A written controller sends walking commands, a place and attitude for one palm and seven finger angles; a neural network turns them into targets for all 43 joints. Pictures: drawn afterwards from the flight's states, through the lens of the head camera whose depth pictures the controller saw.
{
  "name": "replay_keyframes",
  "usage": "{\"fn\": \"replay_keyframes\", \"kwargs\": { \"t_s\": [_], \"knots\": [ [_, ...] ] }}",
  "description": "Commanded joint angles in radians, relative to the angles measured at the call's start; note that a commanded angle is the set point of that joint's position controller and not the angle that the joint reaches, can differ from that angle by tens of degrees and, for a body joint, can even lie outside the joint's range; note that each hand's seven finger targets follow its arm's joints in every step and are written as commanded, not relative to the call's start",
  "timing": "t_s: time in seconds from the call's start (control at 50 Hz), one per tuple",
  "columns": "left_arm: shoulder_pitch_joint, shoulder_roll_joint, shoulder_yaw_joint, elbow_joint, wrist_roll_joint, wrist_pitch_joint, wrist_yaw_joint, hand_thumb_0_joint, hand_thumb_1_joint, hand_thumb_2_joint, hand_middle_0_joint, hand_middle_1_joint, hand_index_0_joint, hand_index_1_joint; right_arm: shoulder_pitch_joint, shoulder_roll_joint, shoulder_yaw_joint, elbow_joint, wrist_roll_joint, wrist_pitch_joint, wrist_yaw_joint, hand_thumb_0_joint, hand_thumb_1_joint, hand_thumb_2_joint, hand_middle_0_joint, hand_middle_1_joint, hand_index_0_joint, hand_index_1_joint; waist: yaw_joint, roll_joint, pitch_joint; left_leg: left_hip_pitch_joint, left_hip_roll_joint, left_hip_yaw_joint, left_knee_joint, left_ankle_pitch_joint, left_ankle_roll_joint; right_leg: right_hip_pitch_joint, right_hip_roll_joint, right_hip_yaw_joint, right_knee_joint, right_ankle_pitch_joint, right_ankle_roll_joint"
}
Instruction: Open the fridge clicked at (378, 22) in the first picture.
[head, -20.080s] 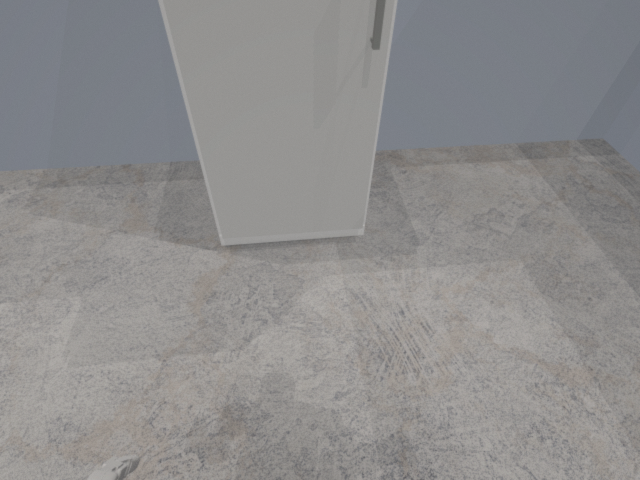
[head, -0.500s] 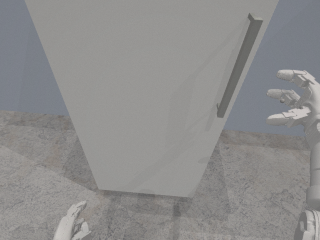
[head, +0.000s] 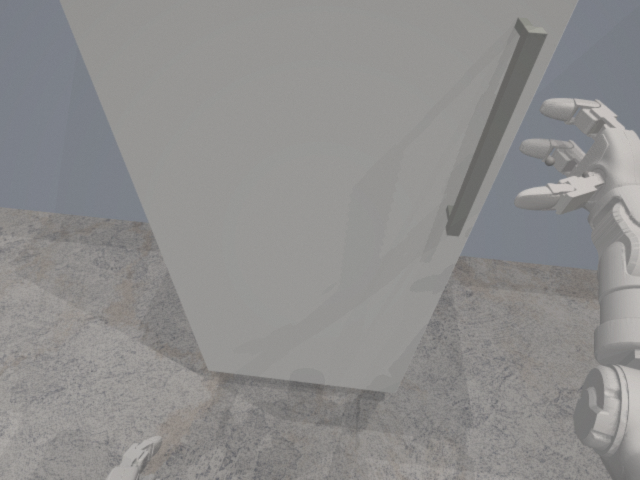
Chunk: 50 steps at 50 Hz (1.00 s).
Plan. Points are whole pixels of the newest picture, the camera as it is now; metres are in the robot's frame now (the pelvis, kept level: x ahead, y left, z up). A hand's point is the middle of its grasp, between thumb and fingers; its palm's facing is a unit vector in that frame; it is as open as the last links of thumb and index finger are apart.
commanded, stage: move the hooked fingers beside the handle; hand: right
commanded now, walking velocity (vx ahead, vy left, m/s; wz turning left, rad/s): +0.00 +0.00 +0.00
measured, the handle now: (482, 144) +0.49 -0.16 +0.20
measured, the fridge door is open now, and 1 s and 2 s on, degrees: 0 0 0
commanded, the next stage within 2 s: feel for the door with the fingertips in 0.72 s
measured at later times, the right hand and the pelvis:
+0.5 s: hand (549, 180) +0.41 -0.21 +0.22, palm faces +0.04 +1.00 -0.01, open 14.0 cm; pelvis +0.00 +0.00 +0.00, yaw +0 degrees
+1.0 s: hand (535, 177) +0.42 -0.20 +0.21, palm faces +0.04 +1.00 +0.00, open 14.0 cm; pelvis -0.01 +0.00 +0.00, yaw +0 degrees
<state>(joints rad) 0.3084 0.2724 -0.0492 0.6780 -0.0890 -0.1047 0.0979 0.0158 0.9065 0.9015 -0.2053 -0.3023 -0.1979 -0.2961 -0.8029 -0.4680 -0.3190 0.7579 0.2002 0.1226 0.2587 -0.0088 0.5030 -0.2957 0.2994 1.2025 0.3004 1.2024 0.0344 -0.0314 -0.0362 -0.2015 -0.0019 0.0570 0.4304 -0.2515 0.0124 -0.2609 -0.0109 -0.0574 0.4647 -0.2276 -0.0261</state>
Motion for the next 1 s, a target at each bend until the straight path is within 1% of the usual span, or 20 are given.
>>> {"fn": "replay_keyframes", "kwargs": {
  "t_s": [0.0, 0.08, 0.12, 0.16, 0.18, 0.24, 0.28, 0.4, 0.44, 0.48, 0.52, 0.6, 0.68, 0.7, 0.72, 0.8, 0.86, 0.9, 0.92, 0.98],
  "knots": [
    [-0.030, 0.152, 0.057, -0.143, -0.002, -0.029, -0.005, 0.000, 0.900, 0.900, -0.200, -0.300, -0.200, -0.300, -0.328, -0.263, -0.064, -0.113, -0.005, -0.015, -0.010, 0.000, 0.500, -0.300, 0.300, 1.200, 0.300, 1.200, -0.028, 0.025, -0.243, 0.009, 0.002, -0.023, -0.037, 0.288, 0.019, 0.142, -0.006, 0.059, -0.036, 0.238, -0.019],
    [-0.052, 0.140, 0.062, -0.181, 0.004, -0.026, -0.016, 0.000, 0.900, 0.900, -0.200, -0.300, -0.200, -0.300, -0.360, -0.242, -0.061, -0.344, 0.004, -0.066, -0.017, 0.000, 0.500, -0.300, 0.300, 1.200, 0.300, 1.200, -0.031, -0.008, -0.351, 0.042, -0.003, -0.032, -0.017, 0.371, 0.018, 0.235, -0.012, 0.061, -0.023, 0.342, -0.020],
    [-0.057, 0.140, 0.063, -0.182, 0.005, -0.027, -0.015, 0.000, 0.900, 0.900, -0.200, -0.300, -0.200, -0.300, -0.390, -0.272, -0.093, -0.420, 0.020, -0.095, -0.018, 0.000, 0.500, -0.300, 0.300, 1.200, 0.300, 1.200, -0.026, 0.035, -0.370, 0.061, -0.010, -0.035, -0.021, 0.389, 0.013, 0.248, -0.015, 0.060, -0.022, 0.354, -0.026],
    [-0.062, 0.136, 0.060, -0.178, 0.004, -0.028, -0.011, 0.000, 0.900, 0.900, -0.200, -0.300, -0.200, -0.300, -0.379, -0.292, -0.122, -0.440, 0.022, -0.092, -0.021, 0.000, 0.500, -0.300, 0.300, 1.200, 0.300, 1.200, -0.031, 0.020, -0.352, 0.058, -0.011, -0.034, -0.024, 0.374, 0.013, 0.252, -0.016, 0.061, -0.029, 0.341, -0.024],
    [-0.068, 0.135, 0.057, -0.174, 0.003, -0.030, -0.010, 0.000, 0.900, 0.900, -0.200, -0.300, -0.200, -0.300, -0.410, -0.259, -0.088, -0.458, 0.019, -0.087, -0.022, 0.000, 0.500, -0.300, 0.300, 1.200, 0.300, 1.200, -0.020, -0.025, -0.335, 0.039, -0.010, -0.032, -0.027, 0.360, 0.015, 0.263, -0.014, 0.060, -0.033, 0.337, -0.021],
    [-0.073, 0.135, 0.053, -0.156, -0.002, -0.026, -0.006, 0.000, 0.900, 0.900, -0.200, -0.300, -0.200, -0.300, -0.388, -0.247, -0.069, -0.373, 0.003, -0.033, -0.031, 0.000, 0.500, -0.300, 0.300, 1.200, 0.300, 1.200, -0.012, -0.048, -0.236, -0.013, -0.010, -0.032, -0.052, 0.284, 0.015, 0.217, -0.010, 0.056, -0.043, 0.249, -0.021],
    [-0.075, 0.135, 0.052, -0.154, -0.004, -0.021, -0.002, 0.000, 0.900, 0.900, -0.200, -0.300, -0.200, -0.300, -0.365, -0.211, -0.037, -0.333, -0.003, 0.002, -0.031, 0.000, 0.500, -0.300, 0.300, 1.200, 0.300, 1.200, -0.007, -0.057, -0.219, -0.028, -0.008, -0.030, -0.056, 0.257, 0.017, 0.206, -0.009, 0.057, -0.047, 0.222, -0.019],
    [-0.088, 0.129, 0.054, -0.169, -0.006, -0.022, 0.001, 0.000, 0.900, 0.900, -0.200, -0.300, -0.200, -0.300, -0.410, -0.139, 0.030, -0.371, 0.026, -0.001, -0.017, 0.000, 0.500, -0.300, 0.300, 1.200, 0.300, 1.200, 0.010, 0.016, -0.268, -0.026, -0.010, -0.024, -0.058, 0.257, 0.015, 0.239, -0.009, 0.067, -0.033, 0.223, -0.024],
    [-0.092, 0.134, 0.051, -0.166, -0.003, -0.022, 0.001, 0.000, 0.900, 0.900, -0.200, -0.300, -0.200, -0.300, -0.412, -0.205, -0.031, -0.376, 0.030, -0.016, -0.022, 0.000, 0.500, -0.300, 0.300, 1.200, 0.300, 1.200, -0.007, 0.026, -0.304, 0.001, -0.009, -0.033, -0.054, 0.273, 0.015, 0.240, -0.004, 0.070, -0.033, 0.227, -0.024],
    [-0.094, 0.131, 0.046, -0.158, -0.003, -0.018, 0.004, 0.000, 0.900, 0.900, -0.200, -0.300, -0.200, -0.300, -0.418, -0.233, -0.055, -0.337, 0.028, -0.022, -0.029, 0.000, 0.500, -0.300, 0.300, 1.200, 0.300, 1.200, -0.009, 0.037, -0.277, 0.003, -0.007, -0.034, -0.056, 0.259, 0.014, 0.216, -0.003, 0.069, -0.039, 0.206, -0.023],
    [-0.101, 0.129, 0.044, -0.158, -0.002, -0.016, 0.002, 0.000, 0.900, 0.900, -0.200, -0.300, -0.200, -0.300, -0.440, -0.225, -0.042, -0.330, 0.017, -0.025, -0.040, 0.000, 0.500, -0.300, 0.300, 1.200, 0.300, 1.200, -0.008, 0.005, -0.257, -0.004, -0.004, -0.037, -0.059, 0.246, 0.013, 0.201, -0.001, 0.063, -0.042, 0.192, -0.024],
    [-0.083, 0.137, 0.044, -0.143, -0.001, -0.004, 0.006, 0.000, 0.900, 0.900, -0.200, -0.300, -0.200, -0.300, -0.458, -0.253, -0.041, -0.214, -0.010, -0.021, -0.057, 0.000, 0.500, -0.300, 0.300, 1.200, 0.300, 1.200, 0.006, 0.034, -0.199, -0.029, 0.001, -0.039, -0.077, 0.181, 0.009, 0.152, -0.003, 0.064, -0.049, 0.130, -0.026],
    [-0.081, 0.128, 0.044, -0.160, 0.000, -0.017, 0.004, 0.000, 0.900, 0.900, -0.200, -0.300, -0.200, -0.300, -0.525, -0.215, -0.003, -0.290, -0.014, -0.063, -0.039, 0.000, 0.500, -0.300, 0.300, 1.200, 0.300, 1.200, 0.004, -0.085, -0.310, -0.012, -0.001, -0.042, -0.055, 0.247, 0.020, 0.237, -0.001, 0.072, -0.035, 0.207, -0.019],
    [-0.074, 0.129, 0.050, -0.163, 0.001, -0.020, 0.002, 0.000, 0.900, 0.900, -0.200, -0.300, -0.200, -0.300, -0.493, -0.221, -0.014, -0.302, 0.000, -0.079, -0.032, 0.000, 0.500, -0.300, 0.300, 1.200, 0.300, 1.200, 0.003, -0.019, -0.341, 0.015, -0.006, -0.037, -0.052, 0.281, 0.018, 0.246, -0.005, 0.070, -0.026, 0.241, -0.024],
    [-0.079, 0.132, 0.049, -0.164, 0.001, -0.023, 0.001, 0.000, 0.900, 0.900, -0.200, -0.300, -0.200, -0.300, -0.489, -0.232, -0.028, -0.324, 0.009, -0.087, -0.023, 0.000, 0.500, -0.300, 0.300, 1.200, 0.300, 1.200, -0.003, -0.030, -0.368, 0.034, -0.005, -0.043, -0.047, 0.304, 0.016, 0.252, -0.002, 0.068, -0.025, 0.251, -0.025],
    [-0.069, 0.138, 0.051, -0.154, -0.004, -0.023, -0.001, 0.000, 0.900, 0.900, -0.200, -0.300, -0.200, -0.300, -0.385, -0.230, -0.048, -0.238, 0.032, -0.067, 0.002, 0.000, 0.500, -0.300, 0.300, 1.200, 0.300, 1.200, -0.014, 0.053, -0.290, 0.031, -0.008, -0.033, -0.056, 0.287, 0.013, 0.194, -0.005, 0.059, -0.038, 0.218, -0.027],
    [-0.078, 0.138, 0.049, -0.149, -0.009, -0.021, -0.004, 0.000, 0.900, 0.900, -0.200, -0.300, -0.200, -0.300, -0.396, -0.163, 0.006, -0.199, 0.022, -0.016, -0.009, 0.000, 0.500, -0.300, 0.300, 1.200, 0.300, 1.200, -0.009, 0.020, -0.185, -0.039, -0.006, -0.031, -0.069, 0.206, 0.012, 0.151, -0.004, 0.062, -0.056, 0.141, -0.024],
    [-0.075, 0.138, 0.056, -0.151, -0.007, -0.023, -0.007, 0.000, 0.900, 0.900, -0.200, -0.300, -0.200, -0.300, -0.411, -0.174, 0.000, -0.231, 0.015, -0.008, -0.031, 0.000, 0.500, -0.300, 0.300, 1.200, 0.300, 1.200, -0.008, 0.035, -0.196, -0.039, -0.005, -0.032, -0.074, 0.190, 0.012, 0.156, -0.006, 0.063, -0.050, 0.143, -0.027],
    [-0.081, 0.141, 0.054, -0.153, -0.007, -0.020, -0.007, 0.000, 0.900, 0.900, -0.200, -0.300, -0.200, -0.300, -0.423, -0.192, -0.010, -0.251, 0.010, -0.006, -0.041, 0.000, 0.500, -0.300, 0.300, 1.200, 0.300, 1.200, -0.013, 0.004, -0.209, -0.033, -0.004, -0.037, -0.071, 0.184, 0.013, 0.155, -0.005, 0.064, -0.053, 0.137, -0.026],
    [-0.076, 0.130, 0.053, -0.152, -0.001, -0.025, -0.006, 0.000, 0.900, 0.900, -0.200, -0.300, -0.200, -0.300, -0.512, -0.148, 0.020, -0.318, 0.007, -0.029, -0.067, 0.000, 0.500, -0.300, 0.300, 1.200, 0.300, 1.200, 0.004, -0.007, -0.256, -0.039, -0.010, -0.034, -0.067, 0.186, 0.014, 0.201, -0.007, 0.073, -0.050, 0.158, -0.024]
  ]
}}
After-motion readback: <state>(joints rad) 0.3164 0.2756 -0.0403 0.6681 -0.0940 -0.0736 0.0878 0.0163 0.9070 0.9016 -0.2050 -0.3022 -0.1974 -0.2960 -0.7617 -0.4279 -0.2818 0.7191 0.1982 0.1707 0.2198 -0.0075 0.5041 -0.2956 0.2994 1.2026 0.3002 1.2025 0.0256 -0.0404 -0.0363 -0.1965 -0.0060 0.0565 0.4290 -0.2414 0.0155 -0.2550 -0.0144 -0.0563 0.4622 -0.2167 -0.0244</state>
